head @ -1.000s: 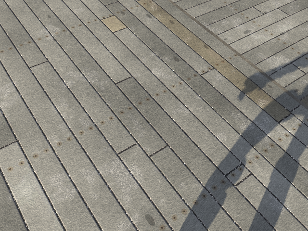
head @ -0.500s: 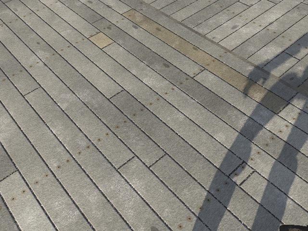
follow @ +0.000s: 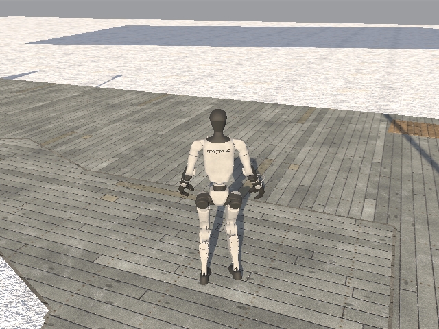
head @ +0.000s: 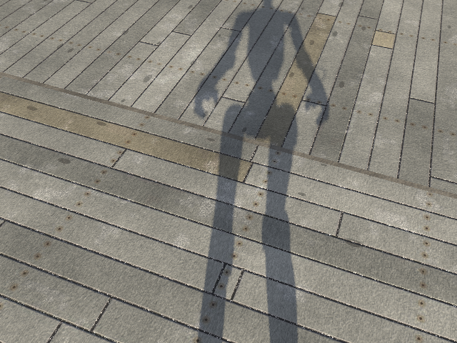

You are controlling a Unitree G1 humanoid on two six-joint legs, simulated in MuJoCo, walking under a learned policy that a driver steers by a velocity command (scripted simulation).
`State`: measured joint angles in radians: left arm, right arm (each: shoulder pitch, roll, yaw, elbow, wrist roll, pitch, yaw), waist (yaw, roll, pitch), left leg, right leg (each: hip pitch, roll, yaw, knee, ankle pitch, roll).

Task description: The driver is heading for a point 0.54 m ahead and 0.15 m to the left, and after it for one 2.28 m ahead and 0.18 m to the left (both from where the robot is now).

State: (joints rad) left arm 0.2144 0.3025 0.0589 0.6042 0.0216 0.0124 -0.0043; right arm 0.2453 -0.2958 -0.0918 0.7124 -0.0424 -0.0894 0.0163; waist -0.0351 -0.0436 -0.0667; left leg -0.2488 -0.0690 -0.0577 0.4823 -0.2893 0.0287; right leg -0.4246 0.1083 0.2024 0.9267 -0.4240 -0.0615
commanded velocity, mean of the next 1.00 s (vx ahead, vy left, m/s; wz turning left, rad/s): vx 0.84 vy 0.00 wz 0.42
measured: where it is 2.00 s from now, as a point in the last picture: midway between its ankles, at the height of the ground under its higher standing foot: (169, 209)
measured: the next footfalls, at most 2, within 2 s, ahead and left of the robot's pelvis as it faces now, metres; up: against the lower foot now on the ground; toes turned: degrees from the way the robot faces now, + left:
right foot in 0.32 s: +0.31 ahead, -0.17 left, +0.00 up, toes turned +1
left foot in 0.78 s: +0.70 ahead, +0.08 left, +0.00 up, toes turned +27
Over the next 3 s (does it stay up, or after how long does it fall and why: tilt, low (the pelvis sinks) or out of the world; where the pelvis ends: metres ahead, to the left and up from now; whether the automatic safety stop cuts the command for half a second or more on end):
stays up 1.75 0.00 -0.01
